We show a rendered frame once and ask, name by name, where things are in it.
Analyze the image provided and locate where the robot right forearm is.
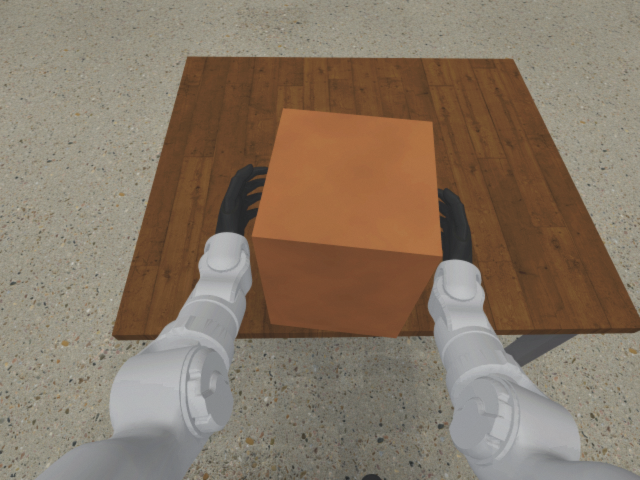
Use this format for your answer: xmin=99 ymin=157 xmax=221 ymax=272
xmin=428 ymin=260 xmax=581 ymax=459

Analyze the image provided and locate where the left robot hand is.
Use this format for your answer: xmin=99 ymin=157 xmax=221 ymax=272
xmin=215 ymin=164 xmax=268 ymax=236

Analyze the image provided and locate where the left robot upper arm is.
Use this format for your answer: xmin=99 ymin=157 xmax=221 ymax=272
xmin=34 ymin=345 xmax=234 ymax=480

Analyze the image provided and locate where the table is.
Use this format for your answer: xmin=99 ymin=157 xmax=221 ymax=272
xmin=112 ymin=56 xmax=640 ymax=367

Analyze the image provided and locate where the robot left forearm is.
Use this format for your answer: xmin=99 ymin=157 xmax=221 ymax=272
xmin=109 ymin=232 xmax=252 ymax=430

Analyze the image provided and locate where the right robot hand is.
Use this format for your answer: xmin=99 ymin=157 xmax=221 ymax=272
xmin=437 ymin=188 xmax=472 ymax=263

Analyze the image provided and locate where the carton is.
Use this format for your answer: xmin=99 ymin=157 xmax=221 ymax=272
xmin=252 ymin=108 xmax=443 ymax=338

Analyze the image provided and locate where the right robot upper arm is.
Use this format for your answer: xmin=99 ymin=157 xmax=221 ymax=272
xmin=449 ymin=376 xmax=640 ymax=480

